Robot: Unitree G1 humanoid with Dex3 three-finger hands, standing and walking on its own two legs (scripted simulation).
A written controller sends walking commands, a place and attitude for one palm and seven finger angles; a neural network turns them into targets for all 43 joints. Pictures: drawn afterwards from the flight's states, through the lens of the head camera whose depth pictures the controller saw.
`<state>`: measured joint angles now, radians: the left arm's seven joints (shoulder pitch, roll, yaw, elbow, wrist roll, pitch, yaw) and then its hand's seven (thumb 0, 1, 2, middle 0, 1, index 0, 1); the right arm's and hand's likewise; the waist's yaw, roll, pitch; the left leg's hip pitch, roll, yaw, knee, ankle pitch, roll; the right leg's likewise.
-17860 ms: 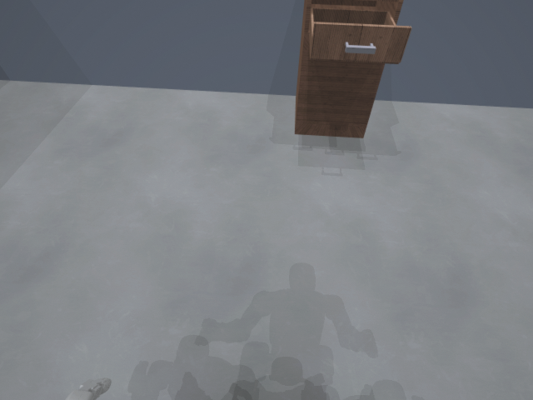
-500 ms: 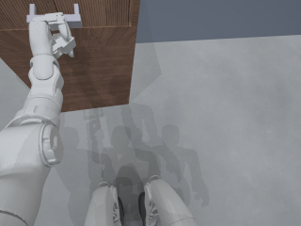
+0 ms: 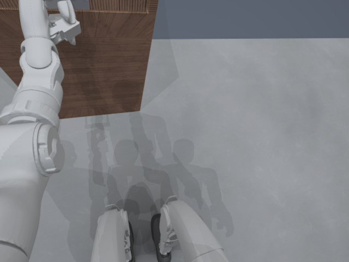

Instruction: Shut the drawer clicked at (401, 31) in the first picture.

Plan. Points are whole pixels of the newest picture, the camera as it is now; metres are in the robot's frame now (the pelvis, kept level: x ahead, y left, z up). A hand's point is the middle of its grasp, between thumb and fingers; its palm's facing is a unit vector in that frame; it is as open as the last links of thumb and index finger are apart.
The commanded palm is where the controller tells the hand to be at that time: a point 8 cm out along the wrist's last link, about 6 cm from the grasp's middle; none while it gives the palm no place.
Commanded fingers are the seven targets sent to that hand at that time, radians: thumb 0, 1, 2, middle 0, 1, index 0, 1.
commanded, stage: pull the fist back off the drawer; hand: left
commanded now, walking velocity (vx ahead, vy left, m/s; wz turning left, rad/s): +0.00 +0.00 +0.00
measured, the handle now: out of the picture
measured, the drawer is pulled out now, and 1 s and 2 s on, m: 0.00 0.00 0.00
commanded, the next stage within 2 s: draw the hand back to the body in 0.58 s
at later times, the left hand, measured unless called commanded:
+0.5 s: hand (77, 28) +0.59 +0.11 +0.06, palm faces +0.07 -1.00 -0.04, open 3.2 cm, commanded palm +0.55 +0.14 +0.07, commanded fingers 0.00 0.90 0.90 -1.40 -1.60 -1.40 -1.60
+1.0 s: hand (39, 44) +0.48 +0.15 +0.13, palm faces +0.08 -1.00 -0.04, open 3.3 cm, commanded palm +0.45 +0.20 +0.14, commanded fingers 0.00 0.90 0.90 -1.40 -1.60 -1.40 -1.60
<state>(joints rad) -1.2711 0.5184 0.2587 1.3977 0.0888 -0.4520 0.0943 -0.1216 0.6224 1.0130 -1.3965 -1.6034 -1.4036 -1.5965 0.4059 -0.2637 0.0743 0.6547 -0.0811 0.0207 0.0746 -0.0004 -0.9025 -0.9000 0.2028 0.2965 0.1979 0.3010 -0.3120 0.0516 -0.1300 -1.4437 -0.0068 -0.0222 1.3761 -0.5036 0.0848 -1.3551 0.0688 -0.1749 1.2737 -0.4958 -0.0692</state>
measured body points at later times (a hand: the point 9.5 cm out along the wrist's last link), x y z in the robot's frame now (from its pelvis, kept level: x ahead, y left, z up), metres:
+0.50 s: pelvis +0.02 +0.00 +0.02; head +0.20 +0.01 +0.43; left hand +0.58 +0.17 +0.06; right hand -0.01 -0.25 -0.09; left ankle +0.05 +0.07 -0.59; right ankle +0.05 -0.09 -0.59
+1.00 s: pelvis +0.09 -0.01 +0.09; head +0.19 +0.00 +0.53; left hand +0.47 +0.21 +0.13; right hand +0.17 -0.26 -0.03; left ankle +0.05 +0.07 -0.59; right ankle +0.05 -0.09 -0.59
